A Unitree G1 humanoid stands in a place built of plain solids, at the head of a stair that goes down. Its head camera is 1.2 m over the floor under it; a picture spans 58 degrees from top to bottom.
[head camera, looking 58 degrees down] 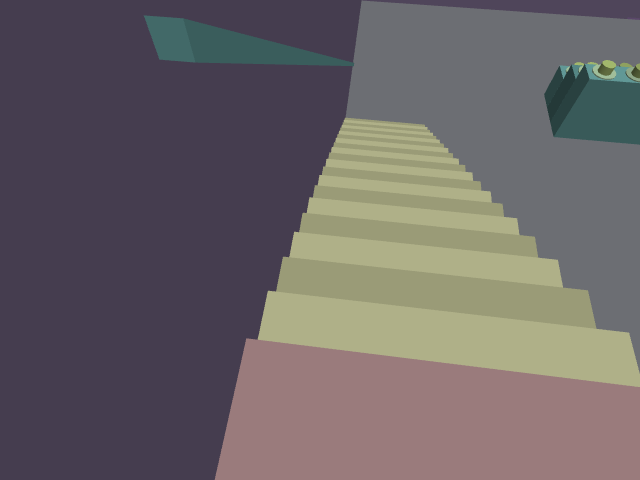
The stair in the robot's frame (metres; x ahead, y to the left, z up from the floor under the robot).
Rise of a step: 0.17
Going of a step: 0.23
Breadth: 1.21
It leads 7 degrees to the right of straight ahead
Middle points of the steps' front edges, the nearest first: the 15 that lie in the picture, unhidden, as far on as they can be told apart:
0.34 -0.39 0.00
0.58 -0.42 -0.17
0.81 -0.45 -0.34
1.04 -0.48 -0.51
1.27 -0.51 -0.68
1.51 -0.54 -0.85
1.74 -0.57 -1.02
1.97 -0.60 -1.19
2.21 -0.63 -1.36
2.44 -0.66 -1.53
2.67 -0.69 -1.70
2.91 -0.72 -1.87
3.14 -0.75 -2.04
3.37 -0.78 -2.21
3.61 -0.81 -2.38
